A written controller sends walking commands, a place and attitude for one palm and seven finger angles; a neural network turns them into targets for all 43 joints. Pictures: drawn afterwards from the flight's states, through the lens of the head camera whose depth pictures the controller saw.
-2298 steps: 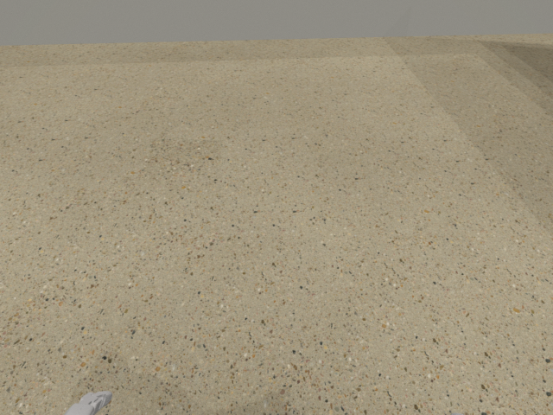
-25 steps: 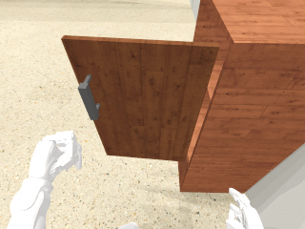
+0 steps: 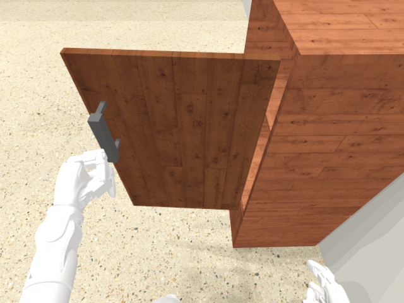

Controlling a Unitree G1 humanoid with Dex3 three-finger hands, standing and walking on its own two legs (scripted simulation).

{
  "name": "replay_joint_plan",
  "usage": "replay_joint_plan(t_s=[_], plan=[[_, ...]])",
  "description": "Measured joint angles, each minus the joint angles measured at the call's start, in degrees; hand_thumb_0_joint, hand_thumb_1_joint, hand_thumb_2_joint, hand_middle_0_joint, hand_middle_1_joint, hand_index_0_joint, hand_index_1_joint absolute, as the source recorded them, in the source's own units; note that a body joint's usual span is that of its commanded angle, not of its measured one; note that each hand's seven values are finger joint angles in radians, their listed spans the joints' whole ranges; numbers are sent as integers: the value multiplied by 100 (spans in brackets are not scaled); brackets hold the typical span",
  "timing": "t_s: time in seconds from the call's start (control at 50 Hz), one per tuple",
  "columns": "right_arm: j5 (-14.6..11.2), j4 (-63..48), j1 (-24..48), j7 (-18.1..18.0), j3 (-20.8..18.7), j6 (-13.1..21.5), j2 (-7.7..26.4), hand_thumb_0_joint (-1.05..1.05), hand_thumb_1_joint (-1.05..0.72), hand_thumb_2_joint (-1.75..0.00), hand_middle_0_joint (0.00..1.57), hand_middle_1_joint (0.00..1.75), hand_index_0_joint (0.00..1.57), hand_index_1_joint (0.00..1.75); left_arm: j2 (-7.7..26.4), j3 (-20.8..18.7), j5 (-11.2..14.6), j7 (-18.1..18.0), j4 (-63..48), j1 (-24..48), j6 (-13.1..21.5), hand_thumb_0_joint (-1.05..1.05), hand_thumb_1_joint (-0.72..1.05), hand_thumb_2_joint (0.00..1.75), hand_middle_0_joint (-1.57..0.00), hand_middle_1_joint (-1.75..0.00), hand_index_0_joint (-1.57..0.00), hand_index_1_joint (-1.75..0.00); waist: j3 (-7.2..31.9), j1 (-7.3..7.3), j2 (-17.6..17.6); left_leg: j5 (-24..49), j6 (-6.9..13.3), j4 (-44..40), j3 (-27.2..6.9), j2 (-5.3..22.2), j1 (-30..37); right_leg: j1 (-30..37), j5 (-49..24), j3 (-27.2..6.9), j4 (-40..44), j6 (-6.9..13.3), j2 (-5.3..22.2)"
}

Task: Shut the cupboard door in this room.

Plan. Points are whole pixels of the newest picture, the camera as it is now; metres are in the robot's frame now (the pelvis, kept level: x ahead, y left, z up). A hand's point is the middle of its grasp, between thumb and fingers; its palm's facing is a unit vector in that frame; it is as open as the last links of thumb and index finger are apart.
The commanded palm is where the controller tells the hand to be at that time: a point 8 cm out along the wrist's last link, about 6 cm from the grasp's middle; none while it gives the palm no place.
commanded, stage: bring the fist close to the handle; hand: left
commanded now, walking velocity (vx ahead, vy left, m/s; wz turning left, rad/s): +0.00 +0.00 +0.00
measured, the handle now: (108, 133) +0.44 +0.23 +0.08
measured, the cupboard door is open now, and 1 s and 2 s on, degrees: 86 83 64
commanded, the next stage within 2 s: push the door shut along its arc in 0.60 s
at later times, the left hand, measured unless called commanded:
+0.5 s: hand (110, 167) +0.35 +0.20 +0.07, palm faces +0.03 -1.00 -0.05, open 3.1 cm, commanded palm +0.33 +0.25 +0.08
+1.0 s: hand (116, 154) +0.38 +0.20 +0.08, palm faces -0.04 -1.00 -0.05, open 3.1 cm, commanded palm +0.37 +0.24 +0.08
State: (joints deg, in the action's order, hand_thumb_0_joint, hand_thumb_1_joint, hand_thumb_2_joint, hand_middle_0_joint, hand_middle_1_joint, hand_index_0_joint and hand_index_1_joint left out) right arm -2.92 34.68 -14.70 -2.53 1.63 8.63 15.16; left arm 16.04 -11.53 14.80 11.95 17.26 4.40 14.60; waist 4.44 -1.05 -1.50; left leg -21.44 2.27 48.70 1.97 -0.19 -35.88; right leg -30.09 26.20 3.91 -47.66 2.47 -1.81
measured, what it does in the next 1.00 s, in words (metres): stands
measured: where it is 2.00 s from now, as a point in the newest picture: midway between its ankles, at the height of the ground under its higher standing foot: outside the picture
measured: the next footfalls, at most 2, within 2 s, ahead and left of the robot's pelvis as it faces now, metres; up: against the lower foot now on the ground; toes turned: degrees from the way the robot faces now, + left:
none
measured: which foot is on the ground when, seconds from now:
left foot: down 0.00-1.00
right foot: down 0.00-1.00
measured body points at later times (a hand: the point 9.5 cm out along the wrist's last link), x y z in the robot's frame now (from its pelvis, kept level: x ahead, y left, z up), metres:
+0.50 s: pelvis +0.00 +0.00 +0.00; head +0.05 +0.00 +0.45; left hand +0.34 +0.25 +0.08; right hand +0.12 -0.26 -0.10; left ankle +0.03 +0.09 -0.70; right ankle -0.02 -0.09 -0.70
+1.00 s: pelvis -0.01 +0.00 +0.00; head +0.05 +0.01 +0.45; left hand +0.38 +0.25 +0.08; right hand +0.11 -0.25 -0.10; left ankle +0.03 +0.09 -0.70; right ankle -0.02 -0.09 -0.70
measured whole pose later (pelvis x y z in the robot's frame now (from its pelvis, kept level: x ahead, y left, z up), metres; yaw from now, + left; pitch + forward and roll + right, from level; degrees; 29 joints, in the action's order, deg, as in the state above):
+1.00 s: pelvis -0.01 +0.00 +0.00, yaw +0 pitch +10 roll -2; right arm -3.4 36.3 -15.4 -2.1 1.8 4.3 15.5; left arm 20.2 -12.5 12.4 15.7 40.7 24.8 18.3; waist 3.7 -2.9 -1.3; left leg -20.6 2.5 49.0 1.3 -0.2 -38.3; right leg -32.0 25.3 4.6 -47.4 2.4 -1.9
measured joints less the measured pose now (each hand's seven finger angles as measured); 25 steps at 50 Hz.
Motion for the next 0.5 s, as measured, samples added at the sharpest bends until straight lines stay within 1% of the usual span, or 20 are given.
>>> replay_joint_plan(t_s=[0.04,0.08,0.18,0.24,0.38,0.5], plan=[[7,31,19,18,3,-17,-16,2,-91,-90,21,30,20,30,29,-35,-55,-64,136,209,109,2,90,90,-130,-150,-130,-150,-4,-9,16,-2,-5,15,-7,2,-29,-26,4,7,-14,4,-3],[5,61,28,36,8,-49,-22,2,-91,-90,21,30,20,30,87,-50,-98,-64,341,441,145,2,90,90,-130,-150,-130,-150,10,-21,18,-5,-8,31,-17,5,-65,-56,5,17,-21,6,-6],[-20,78,-11,61,-3,-168,-8,2,-91,-90,21,30,20,30,180,-67,-103,49,867,861,-38,1,90,90,-130,-150,-130,-150,44,-71,-25,13,-6,-17,-14,14,-75,-63,-27,10,43,4,-17],[-30,60,-91,68,-24,-228,3,2,-91,-90,21,30,20,30,156,-86,-78,70,1016,913,-75,1,90,90,-130,-150,-130,-150,83,-86,-32,27,-2,-87,23,20,-30,-38,-51,-30,101,-3,-22],[-10,37,-211,132,-67,-352,15,2,-91,-90,21,30,20,30,121,-222,-125,-26,1009,779,187,1,90,90,-130,-150,-130,-150,96,-112,15,18,-4,-134,83,46,26,-17,-57,-96,127,0,-44],[-29,62,-207,122,-93,-422,37,2,-91,-90,21,30,20,30,161,-212,-115,21,1068,708,236,1,90,90,-130,-150,-130,-150,43,-99,-4,22,-2,-116,55,46,23,1,-64,-68,133,-1,-47]])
